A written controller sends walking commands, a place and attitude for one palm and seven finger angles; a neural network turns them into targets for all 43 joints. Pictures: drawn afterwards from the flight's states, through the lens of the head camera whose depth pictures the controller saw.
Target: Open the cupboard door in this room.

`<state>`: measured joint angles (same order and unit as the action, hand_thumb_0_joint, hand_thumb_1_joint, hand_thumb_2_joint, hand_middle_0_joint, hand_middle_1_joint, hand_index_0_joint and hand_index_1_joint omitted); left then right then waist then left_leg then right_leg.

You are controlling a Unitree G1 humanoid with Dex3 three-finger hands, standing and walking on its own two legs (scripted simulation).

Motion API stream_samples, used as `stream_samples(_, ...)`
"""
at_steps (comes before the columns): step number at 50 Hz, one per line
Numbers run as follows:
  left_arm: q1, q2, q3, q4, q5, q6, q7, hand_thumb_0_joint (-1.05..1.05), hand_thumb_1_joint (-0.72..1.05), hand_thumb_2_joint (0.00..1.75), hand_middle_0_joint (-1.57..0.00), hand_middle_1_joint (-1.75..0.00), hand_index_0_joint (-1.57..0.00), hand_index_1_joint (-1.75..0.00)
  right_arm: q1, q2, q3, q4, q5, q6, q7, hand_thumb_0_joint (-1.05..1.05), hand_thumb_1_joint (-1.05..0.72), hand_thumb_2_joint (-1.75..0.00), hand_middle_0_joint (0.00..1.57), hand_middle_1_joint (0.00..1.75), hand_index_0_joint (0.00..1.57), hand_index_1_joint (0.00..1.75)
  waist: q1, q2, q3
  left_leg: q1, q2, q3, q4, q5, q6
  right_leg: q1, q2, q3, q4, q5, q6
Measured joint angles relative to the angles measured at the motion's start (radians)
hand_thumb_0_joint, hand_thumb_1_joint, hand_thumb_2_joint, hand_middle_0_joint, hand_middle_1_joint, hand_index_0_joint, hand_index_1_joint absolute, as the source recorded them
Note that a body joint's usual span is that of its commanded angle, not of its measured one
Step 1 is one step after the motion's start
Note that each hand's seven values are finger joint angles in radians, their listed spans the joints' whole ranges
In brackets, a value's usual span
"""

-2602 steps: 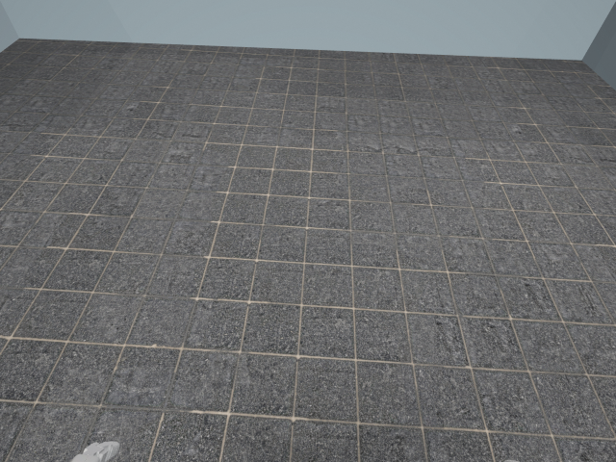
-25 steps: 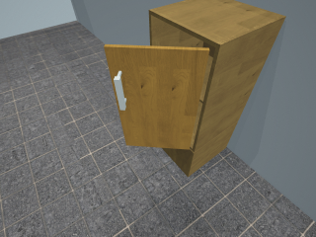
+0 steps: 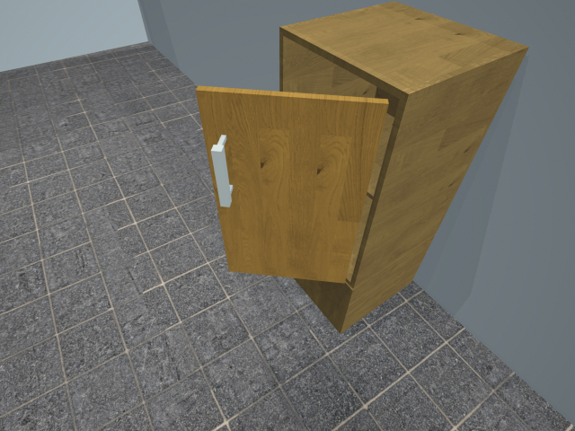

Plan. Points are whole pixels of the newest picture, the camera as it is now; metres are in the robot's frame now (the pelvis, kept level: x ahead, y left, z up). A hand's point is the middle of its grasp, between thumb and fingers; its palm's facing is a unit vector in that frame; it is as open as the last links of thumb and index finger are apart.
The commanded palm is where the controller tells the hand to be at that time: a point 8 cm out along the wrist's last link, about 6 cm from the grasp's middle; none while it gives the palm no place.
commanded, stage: shuffle to correct the standing spot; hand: left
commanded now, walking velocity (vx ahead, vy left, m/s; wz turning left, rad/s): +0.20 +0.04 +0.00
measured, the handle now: (224, 171) +0.61 +0.18 +0.00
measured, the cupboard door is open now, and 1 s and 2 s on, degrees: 48 48 48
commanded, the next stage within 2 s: come to a stop and stand still in 0.06 s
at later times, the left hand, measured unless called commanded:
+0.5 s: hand out of the picture +0.07 +0.18 -0.18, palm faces +0.06 -0.98 -0.17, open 7.4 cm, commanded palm none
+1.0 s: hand out of the picture +0.08 +0.18 -0.17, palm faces +0.00 -0.98 -0.20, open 7.4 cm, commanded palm none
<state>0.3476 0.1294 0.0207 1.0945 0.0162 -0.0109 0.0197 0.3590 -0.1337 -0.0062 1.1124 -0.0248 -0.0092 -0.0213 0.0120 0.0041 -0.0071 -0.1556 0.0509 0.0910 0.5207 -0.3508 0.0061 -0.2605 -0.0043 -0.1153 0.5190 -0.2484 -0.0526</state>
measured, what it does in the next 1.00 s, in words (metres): steps on the spot: left foot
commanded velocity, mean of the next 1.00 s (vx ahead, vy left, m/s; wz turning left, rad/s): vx -0.02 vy -0.01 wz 0.00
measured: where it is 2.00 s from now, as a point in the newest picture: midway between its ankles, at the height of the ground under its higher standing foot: outside the picture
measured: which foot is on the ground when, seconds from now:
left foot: down 0.00-0.24, up 0.26-0.40, down 0.42-1.00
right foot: down 0.00-1.00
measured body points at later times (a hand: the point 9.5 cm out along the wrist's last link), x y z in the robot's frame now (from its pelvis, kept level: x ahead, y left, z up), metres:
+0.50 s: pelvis +0.07 +0.01 +0.00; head +0.08 +0.02 +0.45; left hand +0.06 +0.23 -0.17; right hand +0.08 -0.21 -0.16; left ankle +0.09 +0.14 -0.73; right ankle +0.04 -0.08 -0.73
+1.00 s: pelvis +0.06 +0.00 +0.01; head +0.08 +0.00 +0.46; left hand +0.08 +0.23 -0.15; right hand +0.08 -0.22 -0.15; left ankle +0.09 +0.14 -0.73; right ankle +0.04 -0.08 -0.73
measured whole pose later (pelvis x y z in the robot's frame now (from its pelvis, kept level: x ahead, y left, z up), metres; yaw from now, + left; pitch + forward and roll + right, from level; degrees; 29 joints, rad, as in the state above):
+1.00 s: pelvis +0.06 +0.00 +0.01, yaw -2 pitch -1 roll +0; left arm 0.27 0.17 0.00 1.08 0.01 -0.02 0.03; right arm 0.23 -0.16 -0.01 1.12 -0.02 0.00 -0.03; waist 0.00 -0.01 0.04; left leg -0.21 0.06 0.09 0.41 -0.18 -0.03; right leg -0.15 0.00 -0.09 0.43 -0.27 -0.04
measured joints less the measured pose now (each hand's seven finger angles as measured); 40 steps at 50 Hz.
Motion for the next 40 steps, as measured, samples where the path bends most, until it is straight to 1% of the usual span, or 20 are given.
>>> stream_samples(4, 0.025, 0.002, 0.011, 0.000, 0.000, 0.003, -0.008, 0.00, 0.91, 0.90, -0.20, -0.30, -0.20, -0.30, 0.028, 0.003, -0.003, -0.005, -0.001, -0.014, -0.001, 0.01, -0.91, -0.90, 0.20, 0.30, 0.20, 0.30, -0.001, -0.018, -0.006, 0.012, -0.008, 0.007, 0.010, -0.022, -0.009, -0.007, -0.009, 0.011, 0.043, -0.039, 0.004)
stream_samples(7, 0.032, 0.004, 0.013, 0.001, 0.006, 0.003, -0.014, 0.00, 0.90, 0.90, -0.20, -0.30, -0.20, -0.30, 0.054, 0.007, -0.005, -0.006, 0.000, -0.031, -0.006, 0.01, -0.91, -0.90, 0.20, 0.30, 0.20, 0.30, -0.008, -0.028, -0.003, 0.031, -0.021, 0.020, 0.007, -0.041, -0.006, -0.026, -0.020, 0.022, 0.111, -0.092, -0.006)
stream_samples(9, 0.023, 0.003, 0.013, -0.002, 0.007, -0.001, -0.018, 0.00, 0.90, 0.90, -0.20, -0.30, -0.19, -0.30, 0.068, 0.010, -0.006, -0.003, 0.000, -0.038, -0.010, 0.00, -0.91, -0.90, 0.20, 0.30, 0.20, 0.30, -0.014, -0.022, 0.010, 0.045, -0.024, 0.026, 0.010, -0.055, -0.006, -0.036, -0.021, 0.017, 0.137, -0.134, -0.009)
stream_samples(10, 0.014, 0.003, 0.015, -0.007, 0.008, -0.006, -0.020, 0.01, 0.90, 0.90, -0.20, -0.30, -0.19, -0.30, 0.075, 0.012, -0.005, 0.000, 0.000, -0.039, -0.011, 0.00, -0.91, -0.90, 0.20, 0.30, 0.20, 0.30, -0.018, -0.017, 0.018, 0.048, -0.023, 0.023, 0.019, -0.065, -0.008, -0.030, -0.020, 0.014, 0.125, -0.103, -0.011)
stream_samples(11, 0.003, -0.001, 0.017, -0.011, 0.008, -0.014, -0.020, 0.01, 0.90, 0.90, -0.20, -0.30, -0.19, -0.30, 0.081, 0.012, -0.004, 0.004, 0.003, -0.038, -0.012, 0.00, -0.91, -0.90, 0.20, 0.30, 0.20, 0.30, -0.020, -0.003, 0.027, 0.043, -0.016, 0.015, 0.043, -0.080, -0.009, -0.023, -0.015, 0.005, 0.124, -0.082, -0.005)
stream_samples(12, -0.009, -0.003, 0.018, -0.017, 0.006, -0.026, -0.017, 0.01, 0.90, 0.90, -0.20, -0.30, -0.19, -0.30, 0.083, 0.014, -0.002, 0.012, 0.006, -0.034, -0.013, 0.01, -0.91, -0.90, 0.20, 0.30, 0.20, 0.30, -0.020, 0.008, 0.033, 0.021, -0.007, 0.007, 0.092, -0.089, -0.002, -0.017, -0.011, -0.005, 0.127, -0.090, -0.002)
stream_samples(14, -0.026, -0.001, 0.020, -0.026, 0.002, -0.047, -0.003, 0.01, 0.91, 0.90, -0.20, -0.30, -0.20, -0.30, 0.068, 0.022, 0.000, 0.025, 0.011, -0.015, -0.013, 0.01, -0.91, -0.90, 0.20, 0.30, 0.20, 0.30, -0.013, 0.007, 0.044, -0.054, -0.009, -0.013, 0.258, -0.157, 0.001, 0.002, -0.013, -0.018, 0.116, -0.112, -0.005)
stream_samples(15, -0.032, -0.001, 0.019, -0.029, 0.002, -0.051, 0.004, 0.01, 0.91, 0.90, -0.20, -0.30, -0.20, -0.30, 0.053, 0.025, -0.001, 0.027, 0.014, -0.005, -0.015, 0.01, -0.91, -0.90, 0.20, 0.30, 0.20, 0.30, -0.009, 0.004, 0.051, -0.092, -0.013, -0.022, 0.322, -0.185, -0.001, 0.014, -0.014, -0.021, 0.100, -0.112, -0.008)
stream_samples(16, -0.037, -0.002, 0.017, -0.031, 0.003, -0.050, 0.010, 0.01, 0.91, 0.90, -0.20, -0.30, -0.20, -0.30, 0.034, 0.027, -0.003, 0.026, 0.017, 0.001, -0.016, 0.01, -0.91, -0.90, 0.20, 0.30, 0.20, 0.30, -0.004, -0.001, 0.057, -0.121, -0.016, -0.025, 0.350, -0.199, -0.004, 0.028, -0.017, -0.021, 0.081, -0.105, -0.007)
stream_samples(17, -0.041, -0.002, 0.015, -0.031, 0.004, -0.045, 0.015, 0.01, 0.91, 0.90, -0.20, -0.30, -0.19, -0.30, 0.013, 0.028, -0.005, 0.022, 0.020, 0.005, -0.016, 0.01, -0.91, -0.90, 0.20, 0.30, 0.20, 0.30, -0.001, -0.006, 0.063, -0.141, -0.017, -0.024, 0.337, -0.194, -0.006, 0.040, -0.020, -0.019, 0.062, -0.096, -0.005)
stream_samples(18, -0.042, -0.003, 0.012, -0.031, 0.004, -0.039, 0.017, 0.01, 0.91, 0.90, -0.20, -0.30, -0.19, -0.30, -0.009, 0.028, -0.008, 0.014, 0.022, 0.006, -0.016, 0.01, -0.91, -0.90, 0.20, 0.30, 0.20, 0.30, 0.000, -0.012, 0.066, -0.149, -0.018, -0.021, 0.288, -0.156, -0.010, 0.049, -0.023, -0.014, 0.047, -0.088, -0.002)
stream_samples(20, -0.041, -0.005, 0.006, -0.027, 0.000, -0.023, 0.018, 0.00, 0.91, 0.90, -0.20, -0.30, -0.19, -0.30, -0.048, 0.026, -0.013, -0.007, 0.023, -0.001, -0.015, 0.01, -0.91, -0.90, 0.20, 0.30, 0.20, 0.30, -0.002, -0.018, 0.072, -0.133, -0.016, -0.015, 0.120, 0.004, -0.015, 0.058, -0.025, -0.002, 0.045, -0.088, 0.008)
stream_samples(21, -0.040, -0.010, 0.004, -0.027, -0.004, -0.013, 0.017, 0.00, 0.91, 0.90, -0.20, -0.30, -0.20, -0.30, -0.061, 0.018, -0.014, -0.019, 0.018, -0.007, -0.019, 0.01, -0.91, -0.90, 0.20, 0.30, 0.20, 0.30, -0.004, -0.004, 0.071, -0.123, -0.003, -0.025, 0.042, 0.113, -0.009, 0.056, -0.014, -0.003, 0.056, -0.096, 0.014)
stream_samples(22, -0.044, -0.014, 0.002, -0.023, -0.006, -0.002, 0.017, 0.00, 0.91, 0.90, -0.20, -0.30, -0.20, -0.30, -0.075, 0.009, -0.016, -0.018, 0.011, -0.006, -0.026, 0.02, -0.92, -0.90, 0.20, 0.30, 0.20, 0.30, -0.005, 0.003, 0.074, -0.122, 0.003, -0.028, 0.037, 0.147, -0.007, 0.057, -0.010, -0.002, 0.070, -0.107, 0.019)
stream_samples(25, -0.053, -0.009, 0.003, -0.019, -0.001, 0.020, 0.022, 0.01, 0.91, 0.90, -0.20, -0.30, -0.20, -0.30, -0.101, -0.005, -0.021, -0.016, 0.009, 0.001, -0.026, 0.03, -0.95, -0.90, 0.20, 0.30, 0.20, 0.30, 0.003, -0.014, 0.063, -0.112, -0.005, -0.013, 0.037, 0.095, -0.012, 0.068, -0.019, 0.012, 0.049, -0.097, 0.031)
stream_samples(28, -0.059, 0.003, 0.000, -0.019, -0.003, 0.017, 0.019, 0.01, 0.92, 0.90, -0.20, -0.30, -0.20, -0.30, -0.122, -0.014, -0.021, -0.026, 0.011, -0.005, -0.026, 0.03, -0.95, -0.90, 0.20, 0.30, 0.20, 0.30, 0.007, -0.022, 0.055, -0.099, -0.010, -0.004, -0.013, 0.107, -0.014, 0.074, -0.020, 0.020, 0.006, -0.082, 0.033)
stream_samples(34, -0.070, 0.027, 0.000, -0.033, -0.001, 0.011, 0.012, 0.01, 0.91, 0.90, -0.20, -0.30, -0.20, -0.30, -0.164, -0.017, -0.021, -0.051, 0.011, -0.010, -0.026, 0.02, -0.94, -0.90, 0.20, 0.30, 0.20, 0.30, 0.002, -0.024, 0.061, -0.093, -0.005, 0.009, -0.051, 0.131, -0.015, 0.068, -0.014, 0.032, -0.020, -0.062, 0.030)
stream_samples(40, -0.082, 0.034, -0.005, -0.039, -0.001, 0.007, 0.012, 0.00, 0.91, 0.90, -0.20, -0.30, -0.19, -0.30, -0.175, -0.021, -0.022, -0.046, 0.011, 0.000, -0.022, 0.01, -0.93, -0.90, 0.20, 0.30, 0.20, 0.30, -0.005, -0.014, 0.054, -0.086, 0.004, 0.011, -0.057, 0.137, -0.022, 0.074, -0.004, 0.035, -0.029, -0.053, 0.022)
